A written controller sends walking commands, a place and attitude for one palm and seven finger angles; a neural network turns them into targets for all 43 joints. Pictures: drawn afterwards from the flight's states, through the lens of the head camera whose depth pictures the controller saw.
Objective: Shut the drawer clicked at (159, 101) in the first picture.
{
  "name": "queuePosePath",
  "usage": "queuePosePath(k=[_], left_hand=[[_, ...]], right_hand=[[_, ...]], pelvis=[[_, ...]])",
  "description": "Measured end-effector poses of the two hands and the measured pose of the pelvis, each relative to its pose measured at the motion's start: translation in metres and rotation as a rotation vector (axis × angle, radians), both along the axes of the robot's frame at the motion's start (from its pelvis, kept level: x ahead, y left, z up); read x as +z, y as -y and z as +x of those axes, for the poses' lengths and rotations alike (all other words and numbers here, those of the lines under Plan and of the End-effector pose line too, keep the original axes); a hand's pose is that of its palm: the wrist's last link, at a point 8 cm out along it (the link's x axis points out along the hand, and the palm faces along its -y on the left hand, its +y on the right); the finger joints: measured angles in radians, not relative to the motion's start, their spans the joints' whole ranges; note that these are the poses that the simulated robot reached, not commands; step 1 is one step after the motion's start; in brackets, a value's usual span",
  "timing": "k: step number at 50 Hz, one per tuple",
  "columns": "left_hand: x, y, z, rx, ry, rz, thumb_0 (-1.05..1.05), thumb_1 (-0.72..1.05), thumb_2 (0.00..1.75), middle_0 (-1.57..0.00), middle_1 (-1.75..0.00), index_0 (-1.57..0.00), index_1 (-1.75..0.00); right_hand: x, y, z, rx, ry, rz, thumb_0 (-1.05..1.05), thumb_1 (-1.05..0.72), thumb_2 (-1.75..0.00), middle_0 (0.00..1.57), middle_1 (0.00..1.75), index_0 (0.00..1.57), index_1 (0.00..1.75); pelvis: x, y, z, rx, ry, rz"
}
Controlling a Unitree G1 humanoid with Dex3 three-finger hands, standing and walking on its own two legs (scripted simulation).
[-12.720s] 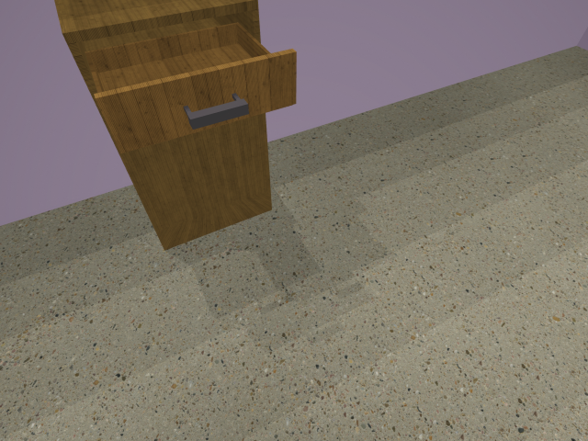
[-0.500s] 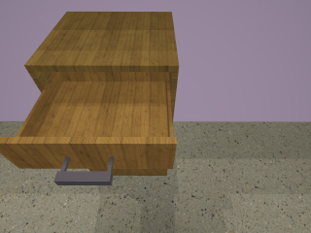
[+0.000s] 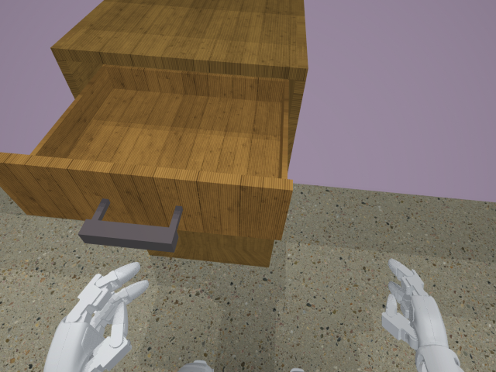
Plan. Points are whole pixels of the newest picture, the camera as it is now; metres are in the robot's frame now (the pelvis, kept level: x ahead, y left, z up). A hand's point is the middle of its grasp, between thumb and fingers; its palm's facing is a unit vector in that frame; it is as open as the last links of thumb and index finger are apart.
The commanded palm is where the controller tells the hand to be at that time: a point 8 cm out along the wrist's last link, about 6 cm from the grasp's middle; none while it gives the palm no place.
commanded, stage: raise the hand and make a fist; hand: left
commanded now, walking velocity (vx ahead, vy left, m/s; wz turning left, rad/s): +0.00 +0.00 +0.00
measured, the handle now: (135, 222) +0.31 +0.20 +0.08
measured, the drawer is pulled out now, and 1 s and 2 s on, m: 0.28 0.28 0.28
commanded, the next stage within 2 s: bring the fist close to the handle in 1.52 s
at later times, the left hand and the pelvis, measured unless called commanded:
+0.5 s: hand (114, 318) +0.17 +0.18 +0.09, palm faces +0.01 -1.00 -0.05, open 3.7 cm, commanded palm +0.12 +0.23 +0.11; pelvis +0.00 +0.01 +0.01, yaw +1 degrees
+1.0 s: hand (95, 327) +0.15 +0.17 +0.16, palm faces +0.03 -1.00 -0.08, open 3.2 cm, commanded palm +0.09 +0.22 +0.17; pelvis +0.02 +0.02 +0.03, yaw +2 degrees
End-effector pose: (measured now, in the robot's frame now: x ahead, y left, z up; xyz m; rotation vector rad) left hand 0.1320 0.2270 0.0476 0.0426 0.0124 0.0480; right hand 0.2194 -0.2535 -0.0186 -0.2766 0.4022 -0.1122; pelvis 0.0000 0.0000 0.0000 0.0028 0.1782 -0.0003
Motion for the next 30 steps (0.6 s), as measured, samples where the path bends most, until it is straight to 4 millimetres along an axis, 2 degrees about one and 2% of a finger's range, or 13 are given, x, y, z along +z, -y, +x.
queuePosePath(k=[3, 6, 10, 13, 18, 22, 26, 30], left_hand=[[0.003, -0.004, -0.012, 0.031, 0.031, -0.004, 0.01, 0.9, 0.9, -0.47, -0.59, -0.45, -0.59], [0.004, -0.003, -0.009, 0.02, 0.012, -0.011, 0.01, 0.9, 0.9, -0.53, -0.66, -0.52, -0.66], [0.014, 0.004, 0.009, -0.048, -0.017, -0.002, 0.02, 0.9, 0.9, -0.61, -0.74, -0.61, -0.74], [0.024, 0.004, 0.022, -0.067, -0.036, 0.002, 0.02, 0.9, 0.9, -0.67, -0.81, -0.67, -0.81], [0.036, -0.005, 0.029, -0.044, -0.068, 0.009, 0.02, 0.9, 0.9, -0.77, -0.92, -0.77, -0.92], [0.042, -0.009, 0.024, -0.035, -0.079, 0.012, 0.02, 0.9, 0.9, -0.85, -1.0, -0.85, -1.0], [0.049, -0.008, 0.017, -0.037, -0.069, 0.008, 0.02, 0.9, 0.9, -0.93, -1.09, -0.93, -1.09], [0.06, -0.005, 0.012, -0.035, -0.032, 0.003, 0.02, 0.9, 0.9, -1.01, -1.18, -1.01, -1.18]], right_hand=[[-0.006, -0.013, 0.015, 0.048, 0.031, 0.012, 0.01, -0.91, -0.9, 0.19, 0.3, 0.2, 0.3], [-0.015, -0.03, 0.014, 0.079, 0.017, 0.045, 0.01, -0.9, -0.9, 0.19, 0.3, 0.2, 0.3], [-0.029, -0.05, -0.006, 0.079, -0.051, 0.105, 0.01, -0.9, -0.9, 0.19, 0.3, 0.21, 0.3], [-0.037, -0.057, -0.028, 0.043, -0.119, 0.145, 0.01, -0.9, -0.9, 0.2, 0.3, 0.21, 0.3], [-0.045, -0.051, -0.061, -0.038, -0.209, 0.163, 0.01, -0.9, -0.9, 0.2, 0.3, 0.21, 0.3], [-0.043, -0.037, -0.074, -0.081, -0.231, 0.13, 0.01, -0.9, -0.9, 0.2, 0.3, 0.21, 0.3], [-0.034, -0.027, -0.071, -0.095, -0.207, 0.087, 0.02, -0.9, -0.9, 0.2, 0.3, 0.21, 0.3], [-0.022, -0.027, -0.055, -0.083, -0.146, 0.069, 0.02, -0.9, -0.9, 0.2, 0.3, 0.21, 0.3]], pelvis=[[-0.01, 0.002, -0.007, 0.025, -0.004, -0.012], [-0.013, 0.004, -0.012, 0.041, -0.003, -0.022], [-0.007, 0.004, -0.012, 0.045, 0.003, -0.03], [-0.001, 0.003, -0.01, 0.039, 0.009, -0.029], [0.01, -0.002, -0.003, 0.024, 0.02, -0.022], [0.014, -0.008, 0.001, 0.018, 0.025, -0.021], [0.015, -0.013, 0.004, 0.018, 0.029, -0.023], [0.016, -0.018, 0.007, 0.019, 0.036, -0.026]])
